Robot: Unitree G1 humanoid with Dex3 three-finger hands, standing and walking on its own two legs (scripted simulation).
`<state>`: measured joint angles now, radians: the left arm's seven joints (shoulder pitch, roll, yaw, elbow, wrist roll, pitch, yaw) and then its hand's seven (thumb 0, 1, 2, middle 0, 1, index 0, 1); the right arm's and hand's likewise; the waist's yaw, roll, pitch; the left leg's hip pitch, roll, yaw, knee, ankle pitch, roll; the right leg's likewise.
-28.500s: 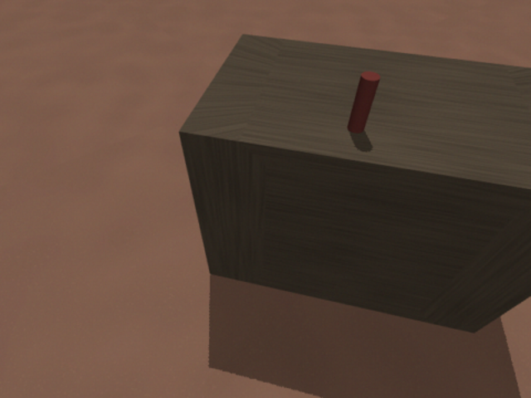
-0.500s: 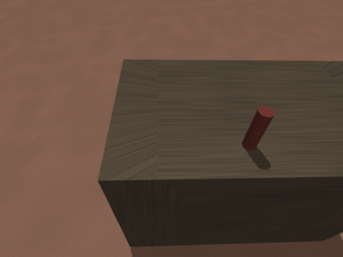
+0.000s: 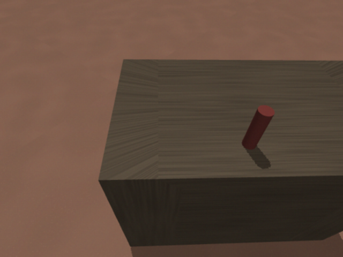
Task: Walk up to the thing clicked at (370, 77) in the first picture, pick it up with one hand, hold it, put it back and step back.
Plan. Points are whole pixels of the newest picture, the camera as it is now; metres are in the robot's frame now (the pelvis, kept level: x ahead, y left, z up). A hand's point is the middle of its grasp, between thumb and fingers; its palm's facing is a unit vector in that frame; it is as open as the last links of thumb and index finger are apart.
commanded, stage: stand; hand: right
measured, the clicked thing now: (256, 128) +0.44 -0.24 +0.04
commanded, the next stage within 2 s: step back in 0.44 s
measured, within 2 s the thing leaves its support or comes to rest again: neither
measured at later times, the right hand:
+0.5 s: hand out of the picture +0.07 -0.25 -0.16, palm faces -0.01 +0.94 -0.34, open 7.4 cm
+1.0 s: hand out of the picture +0.01 -0.30 -0.18, palm faces -0.13 +0.91 -0.38, open 7.4 cm
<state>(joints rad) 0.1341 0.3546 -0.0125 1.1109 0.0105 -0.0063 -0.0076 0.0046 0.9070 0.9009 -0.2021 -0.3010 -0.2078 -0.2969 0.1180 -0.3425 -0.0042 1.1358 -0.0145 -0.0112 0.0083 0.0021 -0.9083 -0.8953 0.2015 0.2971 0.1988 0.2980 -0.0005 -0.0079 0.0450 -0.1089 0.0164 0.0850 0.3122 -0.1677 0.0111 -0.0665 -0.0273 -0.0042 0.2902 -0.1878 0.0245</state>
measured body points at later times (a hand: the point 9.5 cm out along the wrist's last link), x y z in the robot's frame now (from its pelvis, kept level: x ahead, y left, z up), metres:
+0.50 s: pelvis +0.00 +0.00 +0.00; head +0.02 +0.00 +0.45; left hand +0.07 +0.30 -0.14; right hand +0.07 -0.30 -0.13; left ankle +0.00 +0.11 -0.75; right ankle -0.02 -0.14 -0.75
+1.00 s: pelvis -0.09 -0.03 -0.02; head -0.01 -0.04 +0.42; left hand +0.01 +0.28 -0.13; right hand +0.02 -0.34 -0.16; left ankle -0.14 +0.10 -0.71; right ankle -0.04 -0.14 -0.75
